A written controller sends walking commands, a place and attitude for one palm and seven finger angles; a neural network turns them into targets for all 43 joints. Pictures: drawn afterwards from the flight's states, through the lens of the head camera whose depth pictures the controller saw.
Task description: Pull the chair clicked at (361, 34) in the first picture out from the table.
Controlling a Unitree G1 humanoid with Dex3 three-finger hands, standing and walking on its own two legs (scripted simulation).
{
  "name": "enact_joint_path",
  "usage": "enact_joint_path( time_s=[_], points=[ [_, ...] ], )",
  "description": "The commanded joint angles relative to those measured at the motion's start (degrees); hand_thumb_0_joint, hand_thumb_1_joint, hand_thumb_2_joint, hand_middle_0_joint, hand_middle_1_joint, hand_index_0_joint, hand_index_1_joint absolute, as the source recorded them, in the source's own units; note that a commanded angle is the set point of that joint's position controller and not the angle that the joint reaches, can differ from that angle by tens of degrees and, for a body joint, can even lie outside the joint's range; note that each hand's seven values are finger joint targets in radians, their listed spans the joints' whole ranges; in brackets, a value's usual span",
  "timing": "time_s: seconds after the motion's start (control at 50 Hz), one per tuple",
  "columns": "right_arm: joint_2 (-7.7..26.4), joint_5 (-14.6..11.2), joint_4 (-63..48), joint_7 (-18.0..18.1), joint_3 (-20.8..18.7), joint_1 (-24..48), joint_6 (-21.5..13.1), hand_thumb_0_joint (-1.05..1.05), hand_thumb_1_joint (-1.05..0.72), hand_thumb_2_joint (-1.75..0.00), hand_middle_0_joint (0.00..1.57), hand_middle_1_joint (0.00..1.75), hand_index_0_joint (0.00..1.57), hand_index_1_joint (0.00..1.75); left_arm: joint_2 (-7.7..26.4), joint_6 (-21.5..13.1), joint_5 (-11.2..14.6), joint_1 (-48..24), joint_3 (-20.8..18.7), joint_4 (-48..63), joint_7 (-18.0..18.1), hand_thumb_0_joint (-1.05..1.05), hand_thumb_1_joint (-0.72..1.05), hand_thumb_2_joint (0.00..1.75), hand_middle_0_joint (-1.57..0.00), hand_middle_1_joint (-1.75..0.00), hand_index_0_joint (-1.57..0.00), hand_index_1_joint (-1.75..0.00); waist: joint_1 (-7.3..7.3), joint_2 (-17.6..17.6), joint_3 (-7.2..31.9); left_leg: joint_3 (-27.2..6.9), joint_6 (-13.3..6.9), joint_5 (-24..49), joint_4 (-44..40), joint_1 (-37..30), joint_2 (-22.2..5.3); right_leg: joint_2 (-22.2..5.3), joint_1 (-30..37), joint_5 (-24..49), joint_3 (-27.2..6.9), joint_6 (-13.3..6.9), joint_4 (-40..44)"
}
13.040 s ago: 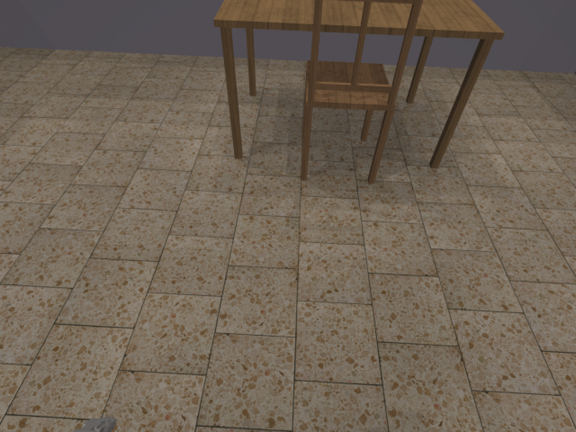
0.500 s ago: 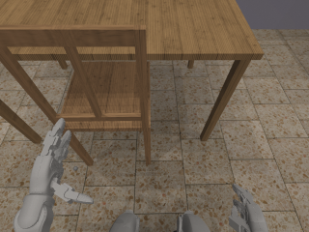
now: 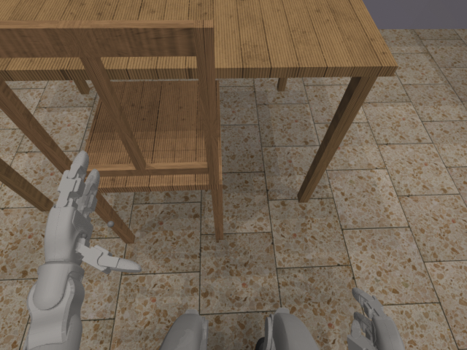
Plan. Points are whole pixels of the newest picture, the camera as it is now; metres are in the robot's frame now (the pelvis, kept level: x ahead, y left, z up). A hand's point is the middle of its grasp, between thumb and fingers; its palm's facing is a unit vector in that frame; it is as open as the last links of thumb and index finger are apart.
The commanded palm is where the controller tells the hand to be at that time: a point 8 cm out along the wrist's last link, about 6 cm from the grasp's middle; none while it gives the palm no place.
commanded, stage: aim the fingers beside a spindle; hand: left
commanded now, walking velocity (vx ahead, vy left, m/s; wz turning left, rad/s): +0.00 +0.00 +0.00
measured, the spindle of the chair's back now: (120, 123) +0.52 +0.25 +0.03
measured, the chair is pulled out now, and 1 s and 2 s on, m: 0.00 0.00 0.00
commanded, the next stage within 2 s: push the fingers through the gap in 1.38 s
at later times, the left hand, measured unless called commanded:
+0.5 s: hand (129, 201) +0.36 +0.20 +0.01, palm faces +0.07 -1.00 -0.05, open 16.9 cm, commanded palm +0.33 +0.25 +0.01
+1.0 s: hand (132, 192) +0.38 +0.20 +0.01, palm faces +0.08 -1.00 -0.05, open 16.9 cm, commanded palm +0.35 +0.26 +0.00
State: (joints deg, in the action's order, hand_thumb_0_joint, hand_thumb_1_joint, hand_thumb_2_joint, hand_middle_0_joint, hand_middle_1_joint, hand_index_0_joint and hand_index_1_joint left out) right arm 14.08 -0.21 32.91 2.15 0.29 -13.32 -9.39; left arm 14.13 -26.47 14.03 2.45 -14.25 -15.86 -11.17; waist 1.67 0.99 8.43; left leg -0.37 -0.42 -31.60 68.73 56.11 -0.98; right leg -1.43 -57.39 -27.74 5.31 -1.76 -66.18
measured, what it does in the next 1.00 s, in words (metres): stands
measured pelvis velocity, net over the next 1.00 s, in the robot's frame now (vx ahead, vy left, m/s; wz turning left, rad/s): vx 0.00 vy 0.01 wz -0.02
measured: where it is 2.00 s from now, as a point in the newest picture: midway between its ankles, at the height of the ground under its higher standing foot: outside the picture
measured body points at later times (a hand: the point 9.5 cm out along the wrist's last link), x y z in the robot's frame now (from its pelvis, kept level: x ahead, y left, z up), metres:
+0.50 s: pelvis +0.00 +0.01 -0.01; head +0.12 +0.01 +0.42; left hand +0.35 +0.25 +0.01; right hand +0.14 -0.25 -0.12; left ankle +0.01 +0.11 -0.64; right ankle +0.04 -0.11 -0.64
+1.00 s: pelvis +0.00 +0.01 -0.01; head +0.12 +0.01 +0.42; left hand +0.37 +0.25 +0.01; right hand +0.12 -0.25 -0.13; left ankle +0.01 +0.11 -0.64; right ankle +0.04 -0.11 -0.64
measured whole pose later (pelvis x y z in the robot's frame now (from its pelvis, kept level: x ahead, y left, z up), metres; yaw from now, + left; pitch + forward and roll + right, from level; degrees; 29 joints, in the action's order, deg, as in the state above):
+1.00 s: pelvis +0.00 +0.01 -0.01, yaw -1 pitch +23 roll -1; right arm 14.2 0.1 34.2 0.9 0.4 -14.1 -3.4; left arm 15.6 -28.2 10.9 -14.7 -16.4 -32.9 -9.3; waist 3.6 0.8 9.3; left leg 0.8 -1.0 -32.8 72.0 62.7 -1.4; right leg -1.1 -64.6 -28.2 4.0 -1.2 -69.4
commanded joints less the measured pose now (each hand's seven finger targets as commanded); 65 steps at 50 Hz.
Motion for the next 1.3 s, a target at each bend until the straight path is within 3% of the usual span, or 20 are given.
enact_joint_path(
  time_s=[0.0, 0.06, 0.1, 0.18, 0.28, 0.32, 0.38, 0.48, 0.54, 0.6, 0.66, 0.7, 0.76, 0.8, 0.84, 0.92, 0.96, 1.12, 1.22, 1.28],
  points=[
    [8.4, -0.6, -6.7, 0.8, -3.1, 0.0, -2.0, 0.00, -0.90, -0.90, 0.20, 0.30, 0.20, 0.30, 7.5, -2.6, 0.6, -11.4, -1.4, 7.7, -1.4, 0.00, -0.50, 0.30, -0.06, -0.08, -0.06, -0.08, 1.10, 1.0, 16.1, -1.2, -0.7, 13.2, -9.0, -5.9, 1.2, 1.1, 12.7, 9.3, -3.6, 0.8, 8.5],
    [8.7, -0.7, -7.1, 0.9, -3.2, -0.3, -1.6, 0.00, -0.90, -0.90, 0.20, 0.30, 0.20, 0.30, 7.9, -1.7, 0.5, -12.1, -2.1, 5.7, -1.6, 0.00, -0.50, 0.30, -0.06, -0.08, -0.06, -0.08, 0.51, 0.2, 17.2, -1.5, -0.7, 14.0, -9.1, -6.0, 1.2, 1.2, 12.7, 9.9, -3.3, 0.6, 7.8],
    [8.5, -0.6, -7.2, 1.0, -3.2, -0.3, -1.4, 0.00, -0.90, -0.90, 0.20, 0.30, 0.20, 0.30, 8.7, -2.0, 0.2, -16.2, -2.5, 7.3, -0.9, 0.00, -0.50, 0.30, -0.06, -0.08, -0.06, -0.08, 0.34, 2.4, 19.0, -1.5, -0.6, 14.9, -8.8, -6.8, 1.1, 1.1, 12.3, 10.5, -3.4, 0.6, 7.1],
    [8.2, -0.1, -6.8, 0.9, -3.3, -0.5, -1.1, 0.00, -0.90, -0.90, 0.20, 0.30, 0.20, 0.30, 10.6, -3.7, -0.4, -18.4, -4.5, 8.9, 1.1, 0.00, -0.50, 0.30, -0.06, -0.08, -0.06, -0.08, -0.10, 2.8, 23.0, -1.5, -0.4, 18.6, -8.2, -9.0, 0.9, 1.2, 13.1, 13.5, -3.4, 0.6, 5.9],
    [8.4, -0.1, -6.0, 0.3, -3.1, -0.9, 0.1, 0.00, -0.90, -0.90, 0.20, 0.30, 0.20, 0.30, 10.1, -3.3, -1.5, -19.1, -4.1, 2.0, 1.9, 0.00, -0.50, 0.30, -0.06, -0.08, -0.06, -0.08, 0.61, 1.3, 19.8, -1.5, -0.3, 16.1, -7.8, -5.9, 0.8, 1.4, 11.0, 11.8, -3.2, 0.6, 5.5],
    [8.5, -0.1, -6.1, 0.1, -3.1, -1.1, 0.6, 0.00, -0.90, -0.90, 0.20, 0.30, 0.20, 0.30, 8.3, -2.6, -1.6, -19.9, -2.5, 0.3, 1.5, 0.00, -0.50, 0.30, -0.06, -0.08, -0.06, -0.08, 0.87, 1.9, 19.3, -1.2, -0.3, 15.0, -7.7, -5.4, 1.0, 1.4, 10.3, 11.0, -3.3, 0.6, 5.8],
    [8.9, -0.3, -6.1, 0.2, -3.2, -1.7, 1.1, 0.00, -0.90, -0.90, 0.20, 0.30, 0.20, 0.30, 9.0, -2.2, -1.8, -23.4, -2.7, -2.1, 1.1, 0.00, -0.50, 0.30, -0.06, -0.08, -0.06, -0.08, 1.47, 0.7, 19.8, -1.6, -0.3, 14.6, -7.4, -4.9, 0.8, 1.5, 9.6, 10.7, -3.2, 0.6, 5.4],
    [8.7, 0.1, -5.6, 0.4, -3.4, -2.3, 1.4, 0.00, -0.90, -0.90, 0.20, 0.30, 0.20, 0.30, 12.6, -4.6, -1.8, -28.1, -5.6, 1.1, 1.6, 0.00, -0.50, 0.30, -0.06, -0.08, -0.06, -0.08, 0.44, 3.3, 26.4, -1.4, -0.3, 19.6, -6.3, -7.4, 0.7, 1.3, 12.0, 15.1, -3.9, 0.4, 4.0],
    [8.6, 0.3, -4.9, 0.2, -3.3, -2.5, 1.8, 0.00, -0.90, -0.90, 0.20, 0.30, 0.20, 0.30, 12.9, -5.5, -2.1, -29.2, -5.7, -0.2, 2.2, 0.00, -0.50, 0.30, -0.06, -0.08, -0.06, -0.08, 1.04, 3.0, 25.8, -1.5, -0.2, 20.5, -5.8, -7.1, 0.5, 1.5, 11.2, 15.6, -3.7, 0.5, 3.5],
    [8.6, 0.3, -4.3, 0.0, -3.2, -2.6, 2.4, 0.00, -0.90, -0.90, 0.20, 0.30, 0.20, 0.30, 11.3, -5.0, -2.4, -29.7, -4.7, -5.3, 2.0, 0.00, -0.50, 0.30, -0.06, -0.08, -0.06, -0.08, 1.87, 2.2, 22.7, -1.0, -0.3, 17.4, -5.4, -4.3, 0.7, 1.5, 9.6, 13.7, -3.9, 0.7, 3.9],
    [9.1, 0.0, -3.9, 0.0, -3.1, -3.1, 2.9, 0.00, -0.90, -0.90, 0.20, 0.30, 0.20, 0.30, 12.1, -4.1, -2.7, -31.5, -5.4, -10.7, 1.4, 0.00, -0.50, 0.30, -0.06, -0.08, -0.06, -0.08, 2.42, 0.5, 20.7, -1.1, -0.4, 14.0, -5.2, -1.5, 0.8, 1.5, 8.4, 10.9, -4.0, 0.7, 4.1],
    [9.2, 0.1, -4.0, 0.2, -3.1, -3.3, 3.2, 0.00, -0.90, -0.90, 0.20, 0.30, 0.20, 0.30, 12.3, -4.2, -2.4, -33.9, -5.5, -11.0, 0.9, 0.00, -0.50, 0.30, -0.06, -0.08, -0.06, -0.08, 2.48, 0.5, 22.3, -0.9, -0.6, 14.4, -4.6, -1.0, 0.9, 1.3, 9.3, 11.9, -4.3, 0.8, 3.9],
    [9.1, 0.2, -5.0, -0.1, -3.5, -3.6, 3.4, 0.00, -0.90, -0.90, 0.20, 0.30, 0.20, 0.30, 14.7, -5.5, -1.9, -31.8, -7.7, -5.9, 0.5, 0.00, -0.50, 0.30, -0.06, -0.08, -0.06, -0.08, 0.26, 4.1, 29.5, -0.8, -0.3, 21.1, -4.8, -6.0, 0.7, 1.4, 12.1, 17.2, -4.4, 0.4, 2.7],
    [8.6, 0.2, -5.5, -0.5, -3.6, -3.4, 3.5, 0.00, -0.90, -0.90, 0.20, 0.30, 0.20, 0.30, 13.2, -6.2, -1.5, -29.9, -6.1, -1.7, 0.5, 0.00, -0.50, 0.30, -0.06, -0.08, -0.06, -0.08, -0.07, 6.1, 31.1, -0.8, 0.0, 24.3, -5.4, -9.3, 0.5, 1.5, 13.0, 19.0, -4.1, 0.4, 3.0],
    [8.7, 0.1, -5.1, -0.6, -3.7, -3.7, 3.5, 0.00, -0.90, -0.90, 0.20, 0.30, 0.20, 0.30, 12.3, -6.1, -1.4, -29.1, -5.1, -1.1, 1.1, 0.00, -0.50, 0.30, -0.06, -0.08, -0.06, -0.08, 1.01, 4.4, 30.1, -1.4, -0.1, 25.4, -5.5, -10.1, 0.1, 1.8, 11.8, 18.9, -3.6, 0.5, 3.0],
    [8.9, -0.1, -4.4, -0.5, -3.5, -3.4, 4.2, 0.00, -0.90, -0.90, 0.20, 0.30, 0.20, 0.30, 12.0, -4.5, -2.0, -27.9, -5.8, -6.9, 2.2, 0.00, -0.50, 0.30, -0.06, -0.08, -0.06, -0.08, 1.99, -0.6, 22.4, -1.0, -0.4, 16.5, -6.0, -2.5, 0.6, 1.7, 11.3, 13.9, -3.8, 1.0, 4.5],
    [9.0, -0.1, -4.3, -0.4, -3.2, -3.4, 4.5, 0.00, -0.90, -0.90, 0.20, 0.30, 0.20, 0.30, 12.1, -4.2, -2.6, -28.9, -6.2, -10.2, 2.6, 0.00, -0.50, 0.30, -0.06, -0.08, -0.06, -0.08, 2.24, -0.5, 19.5, -1.0, -0.4, 13.2, -6.2, -0.8, 0.8, 1.7, 9.4, 10.6, -3.8, 0.9, 4.8],
    [8.7, 0.3, -4.7, -0.1, -3.4, -2.8, 4.0, 0.00, -0.90, -0.90, 0.20, 0.30, 0.20, 0.30, 13.6, -7.7, -2.1, -33.0, -5.8, -2.8, 1.1, 0.00, -0.50, 0.30, -0.06, -0.08, -0.06, -0.08, 1.49, 4.8, 27.4, -0.6, -0.4, 18.7, -5.4, -6.8, 0.7, 1.6, 12.0, 15.2, -4.6, 0.5, 4.3],
    [9.0, 0.0, -4.2, 0.0, -3.2, -2.9, 4.3, 0.00, -0.90, -0.90, 0.20, 0.30, 0.20, 0.30, 13.3, -5.4, -1.6, -29.1, -6.7, -9.2, 0.4, 0.00, -0.50, 0.30, -0.06, -0.08, -0.06, -0.08, 1.85, 1.1, 23.1, -0.7, -0.6, 15.4, -5.5, -2.6, 0.9, 1.6, 11.8, 13.1, -4.5, 0.8, 5.0],
    [9.2, -0.2, -4.4, 0.0, -3.1, -2.7, 4.5, 0.00, -0.90, -0.90, 0.20, 0.30, 0.20, 0.30, 12.9, -4.5, -1.4, -29.7, -6.5, -10.7, -0.2, 0.00, -0.50, 0.30, -0.06, -0.08, -0.06, -0.08, 1.84, 1.3, 21.7, -0.8, -0.5, 14.6, -5.6, -1.7, 1.0, 1.6, 10.5, 12.4, -4.2, 0.8, 4.6]
  ],
)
